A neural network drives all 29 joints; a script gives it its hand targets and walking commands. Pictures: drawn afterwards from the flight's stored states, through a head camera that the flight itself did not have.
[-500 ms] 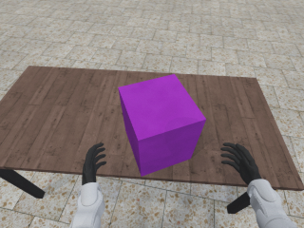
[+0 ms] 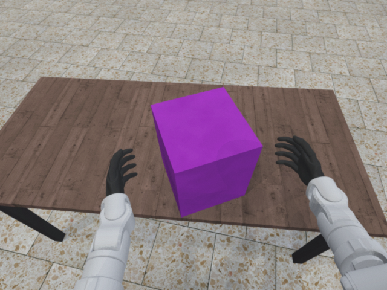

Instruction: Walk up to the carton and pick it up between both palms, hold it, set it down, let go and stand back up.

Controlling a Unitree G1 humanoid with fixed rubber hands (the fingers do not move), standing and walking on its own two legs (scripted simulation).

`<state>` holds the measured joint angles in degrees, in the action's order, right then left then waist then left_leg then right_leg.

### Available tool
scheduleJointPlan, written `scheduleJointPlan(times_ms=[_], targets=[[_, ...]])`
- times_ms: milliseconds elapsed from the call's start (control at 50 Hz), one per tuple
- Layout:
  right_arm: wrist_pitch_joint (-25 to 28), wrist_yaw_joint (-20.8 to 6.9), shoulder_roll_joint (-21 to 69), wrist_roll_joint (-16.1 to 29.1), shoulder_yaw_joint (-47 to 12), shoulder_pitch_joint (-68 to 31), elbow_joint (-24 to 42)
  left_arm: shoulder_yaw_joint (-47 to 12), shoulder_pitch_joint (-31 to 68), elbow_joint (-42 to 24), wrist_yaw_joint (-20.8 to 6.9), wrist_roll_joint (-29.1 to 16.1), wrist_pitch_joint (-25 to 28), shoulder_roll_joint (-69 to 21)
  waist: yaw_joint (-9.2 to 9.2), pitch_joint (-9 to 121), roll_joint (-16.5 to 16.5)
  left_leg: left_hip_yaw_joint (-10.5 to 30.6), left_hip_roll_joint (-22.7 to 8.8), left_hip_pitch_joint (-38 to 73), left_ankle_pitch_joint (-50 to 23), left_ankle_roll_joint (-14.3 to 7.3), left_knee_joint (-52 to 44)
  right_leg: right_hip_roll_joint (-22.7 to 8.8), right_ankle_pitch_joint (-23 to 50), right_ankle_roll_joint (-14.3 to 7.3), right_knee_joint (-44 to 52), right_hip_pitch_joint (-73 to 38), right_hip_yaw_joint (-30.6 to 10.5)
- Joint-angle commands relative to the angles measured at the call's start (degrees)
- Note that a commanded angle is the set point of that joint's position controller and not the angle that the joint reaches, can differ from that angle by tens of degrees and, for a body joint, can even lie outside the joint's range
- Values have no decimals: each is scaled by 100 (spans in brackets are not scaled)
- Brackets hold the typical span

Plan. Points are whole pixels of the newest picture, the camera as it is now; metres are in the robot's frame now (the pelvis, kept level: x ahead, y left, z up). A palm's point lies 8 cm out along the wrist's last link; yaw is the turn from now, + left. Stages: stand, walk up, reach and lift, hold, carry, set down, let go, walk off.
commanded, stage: reach and lift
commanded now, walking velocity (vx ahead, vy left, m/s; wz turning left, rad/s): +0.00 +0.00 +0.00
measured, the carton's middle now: (201, 154) +0.45 +0.06 -0.07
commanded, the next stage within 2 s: none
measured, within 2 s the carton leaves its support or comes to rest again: neither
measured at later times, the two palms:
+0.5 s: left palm (110, 156) +0.33 +0.24 +0.07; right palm (295, 129) +0.45 -0.15 +0.08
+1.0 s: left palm (109, 130) +0.38 +0.25 +0.09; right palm (283, 98) +0.50 -0.11 +0.11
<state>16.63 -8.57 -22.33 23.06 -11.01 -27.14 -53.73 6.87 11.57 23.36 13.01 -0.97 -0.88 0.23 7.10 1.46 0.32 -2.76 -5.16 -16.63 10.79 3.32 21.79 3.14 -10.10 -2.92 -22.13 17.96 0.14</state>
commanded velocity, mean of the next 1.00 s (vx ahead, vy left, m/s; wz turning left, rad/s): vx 0.00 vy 0.00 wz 0.00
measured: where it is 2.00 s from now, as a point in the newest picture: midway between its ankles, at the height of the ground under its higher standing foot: outside the picture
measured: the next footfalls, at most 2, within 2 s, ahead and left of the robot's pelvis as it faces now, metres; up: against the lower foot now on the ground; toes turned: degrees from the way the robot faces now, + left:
none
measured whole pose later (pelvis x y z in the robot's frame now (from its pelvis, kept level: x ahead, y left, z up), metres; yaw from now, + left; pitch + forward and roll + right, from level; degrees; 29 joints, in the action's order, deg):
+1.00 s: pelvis +0.00 +0.00 +0.00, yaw +1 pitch +16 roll -1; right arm 0.4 -4.9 -23.9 21.0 -7.6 -59.3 -68.4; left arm 10.6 41.8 37.7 11.5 -3.8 -12.3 3.6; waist 12.6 8.2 -0.9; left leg -0.9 -5.3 -28.1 9.2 3.8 21.9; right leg 3.3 -7.6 -2.7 -19.6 27.6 1.8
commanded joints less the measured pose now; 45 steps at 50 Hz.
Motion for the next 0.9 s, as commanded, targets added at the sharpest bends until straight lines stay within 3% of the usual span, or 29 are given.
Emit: scheduleJointPlan(times_ms=[0,280,640,880], targets=[[26,57,-1030,-21,402,-2529,942,-1,2025,-1075,-31,-48,162,406,31,2643,402,-165,498,147,-1449,-310,-43,-35,1918,106,35,-1668,-368],[-676,140,-1131,-77,514,-3821,597,130,3240,-814,-86,-117,-458,669,186,3140,340,-131,486,71,-1679,-229,-3,29,1867,201,67,-1565,-208],[-1186,276,-1238,-79,529,-5272,194,232,4518,-491,-108,-256,-900,876,374,3970,404,-114,478,-62,-2257,-47,144,95,2584,300,-35,-1605,-48],[-1393,383,-1149,-141,547,-6110,-260,372,5378,115,-110,-307,-935,1046,514,4391,526,-166,459,-409,-2331,38,148,54,3089,401,-179,-1790,-19]])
